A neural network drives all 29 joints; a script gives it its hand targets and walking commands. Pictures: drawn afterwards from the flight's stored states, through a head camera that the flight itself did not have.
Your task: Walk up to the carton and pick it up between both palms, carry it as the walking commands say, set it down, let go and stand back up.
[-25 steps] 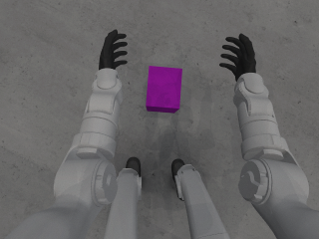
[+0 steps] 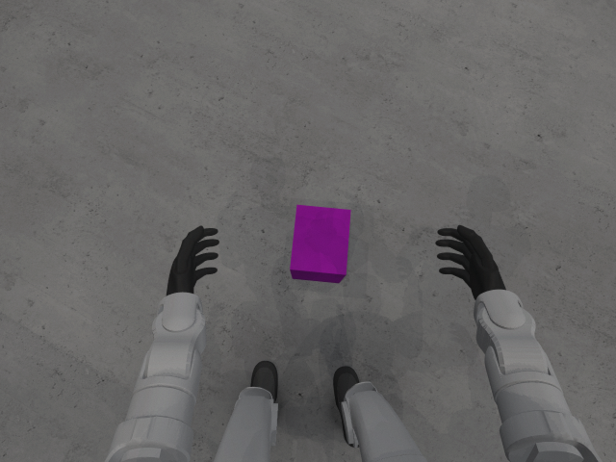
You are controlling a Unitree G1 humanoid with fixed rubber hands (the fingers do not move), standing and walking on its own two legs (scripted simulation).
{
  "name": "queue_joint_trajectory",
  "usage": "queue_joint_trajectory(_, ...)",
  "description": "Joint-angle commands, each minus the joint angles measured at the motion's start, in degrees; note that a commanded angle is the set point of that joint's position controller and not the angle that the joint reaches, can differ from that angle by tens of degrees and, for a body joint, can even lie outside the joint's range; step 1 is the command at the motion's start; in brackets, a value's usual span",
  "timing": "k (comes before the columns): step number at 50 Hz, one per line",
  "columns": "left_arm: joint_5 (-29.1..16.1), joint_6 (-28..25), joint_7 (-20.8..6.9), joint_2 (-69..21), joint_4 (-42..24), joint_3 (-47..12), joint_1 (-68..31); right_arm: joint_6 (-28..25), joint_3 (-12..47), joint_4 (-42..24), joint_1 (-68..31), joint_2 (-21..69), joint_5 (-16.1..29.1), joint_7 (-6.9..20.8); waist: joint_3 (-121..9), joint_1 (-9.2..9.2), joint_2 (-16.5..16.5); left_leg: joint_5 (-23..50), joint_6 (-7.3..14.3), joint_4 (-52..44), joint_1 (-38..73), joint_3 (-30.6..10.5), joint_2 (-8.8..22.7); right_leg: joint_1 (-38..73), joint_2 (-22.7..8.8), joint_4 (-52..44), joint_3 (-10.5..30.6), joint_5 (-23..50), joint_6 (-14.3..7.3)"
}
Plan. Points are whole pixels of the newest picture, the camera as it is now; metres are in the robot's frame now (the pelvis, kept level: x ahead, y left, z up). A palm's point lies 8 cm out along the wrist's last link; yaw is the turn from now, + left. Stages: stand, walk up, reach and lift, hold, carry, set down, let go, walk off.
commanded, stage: let go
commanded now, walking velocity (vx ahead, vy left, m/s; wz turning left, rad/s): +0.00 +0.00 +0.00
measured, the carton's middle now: (319, 246) +0.48 -0.05 -0.63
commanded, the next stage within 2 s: stand in 0.92 s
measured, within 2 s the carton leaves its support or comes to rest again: neither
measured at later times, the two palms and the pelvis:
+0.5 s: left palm (67, 408) +0.21 +0.26 -0.03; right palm (514, 385) +0.20 -0.21 -0.02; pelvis +0.04 +0.03 +0.04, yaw -1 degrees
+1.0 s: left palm (69, 416) +0.20 +0.26 -0.03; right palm (543, 386) +0.20 -0.24 -0.04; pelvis +0.04 +0.01 +0.03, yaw -1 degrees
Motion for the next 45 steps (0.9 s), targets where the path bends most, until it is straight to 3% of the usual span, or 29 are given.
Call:
queue_joint_trajectory(1,-2.3,-2.5,-1.9,3.6,-4.6,-1.8,2.4,-1.7,2.1,-5.6,3.9,-4.8,2.6,0.4,-35.9,0.24,-2.6,11.5,-0.5,-2.0,21.2,6.5,-2.7,32.0,-2.0,-4.6,-1.0,29.1,1.7)
queue_joint_trajectory(7,-4.8,-3.8,-4.9,6.6,-4.7,-3.6,14.3,-2.8,4.2,-8.2,16.5,-4.7,4.0,0.7,-22.2,1.55,-2.9,6.4,0.6,-7.5,32.5,6.4,-2.3,34.3,-1.8,-10.9,-1.3,18.2,1.6)
queue_joint_trajectory(14,-6.7,-4.1,-6.9,11.0,-8.1,-5.1,24.1,-2.7,5.1,-12.2,26.2,-6.6,4.1,0.6,-11.6,3.03,-1.6,8.6,1.3,-13.3,46.9,6.1,-1.9,39.6,-1.2,-17.3,-2.0,14.5,1.0)
queue_joint_trajectory(22,-7.7,-0.3,-9.1,13.1,-10.9,-7.1,30.6,0.9,6.5,-12.5,30.5,-7.3,4.6,1.5,-0.2,3.38,2.1,6.7,-0.1,-17.2,53.6,4.4,-0.7,42.8,-0.7,-20.6,-3.9,8.1,-0.1)
queue_joint_trajectory(35,-7.1,3.1,-10.0,14.9,-11.6,-6.0,31.7,4.5,5.6,-14.2,32.3,-8.0,3.7,0.9,2.4,2.75,0.3,12.9,0.6,-16.3,56.6,3.4,-0.8,45.9,-0.4,-19.6,-4.4,11.8,0.5)
queue_joint_trajectory(45,-8.3,2.1,-8.6,14.6,-10.3,-7.9,30.7,10.0,6.4,-15.4,30.3,-9.1,2.8,-2.7,2.1,4.63,-0.8,12.2,1.7,-12.9,59.1,5.1,-0.6,42.6,-0.6,-16.3,-3.9,9.6,0.4)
